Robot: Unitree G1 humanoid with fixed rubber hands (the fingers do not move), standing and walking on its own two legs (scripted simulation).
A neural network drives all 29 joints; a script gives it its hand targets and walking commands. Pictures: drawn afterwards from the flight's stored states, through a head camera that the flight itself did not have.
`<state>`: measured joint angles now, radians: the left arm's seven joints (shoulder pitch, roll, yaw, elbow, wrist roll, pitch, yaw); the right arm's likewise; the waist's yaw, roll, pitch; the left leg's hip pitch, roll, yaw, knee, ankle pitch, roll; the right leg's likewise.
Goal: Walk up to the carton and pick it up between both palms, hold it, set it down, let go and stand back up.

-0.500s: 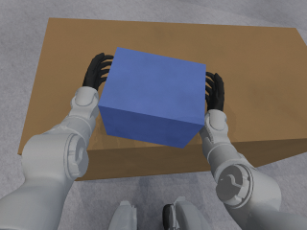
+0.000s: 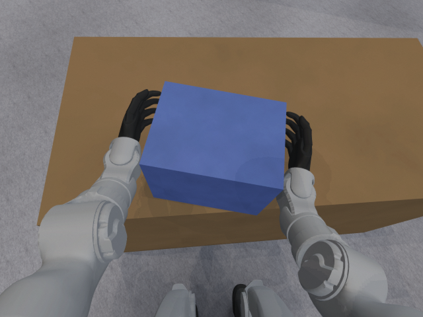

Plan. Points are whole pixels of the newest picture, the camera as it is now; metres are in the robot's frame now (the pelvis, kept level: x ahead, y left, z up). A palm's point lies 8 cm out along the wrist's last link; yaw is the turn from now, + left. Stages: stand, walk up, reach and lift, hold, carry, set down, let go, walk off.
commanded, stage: reach and lift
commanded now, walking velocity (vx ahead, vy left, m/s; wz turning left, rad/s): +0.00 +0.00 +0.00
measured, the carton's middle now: (214, 153) +0.43 +0.01 -0.03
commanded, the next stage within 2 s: none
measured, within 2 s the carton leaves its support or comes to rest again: leaves its support in 1.70 s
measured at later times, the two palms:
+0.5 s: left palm (132, 132) +0.45 +0.17 +0.00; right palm (298, 160) +0.40 -0.15 +0.00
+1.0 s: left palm (129, 138) +0.44 +0.17 +0.01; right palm (296, 161) +0.40 -0.15 +0.00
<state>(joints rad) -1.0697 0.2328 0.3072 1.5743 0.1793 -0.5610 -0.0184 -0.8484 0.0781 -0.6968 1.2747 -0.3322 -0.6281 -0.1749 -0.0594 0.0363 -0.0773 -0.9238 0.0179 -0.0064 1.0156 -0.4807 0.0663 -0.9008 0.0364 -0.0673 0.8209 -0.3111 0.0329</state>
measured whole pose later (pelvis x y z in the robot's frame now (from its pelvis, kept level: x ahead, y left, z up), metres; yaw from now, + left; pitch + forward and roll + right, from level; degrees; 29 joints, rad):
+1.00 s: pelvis +0.00 -0.02 +0.01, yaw +1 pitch +26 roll -6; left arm -1.04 0.23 0.21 1.58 0.12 -0.66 -0.01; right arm -0.84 0.05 -0.60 1.39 -0.27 -0.81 -0.21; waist -0.02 0.04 -0.12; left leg -0.96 0.03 -0.03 0.92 -0.41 0.05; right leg -0.92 0.04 -0.10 0.72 -0.25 0.00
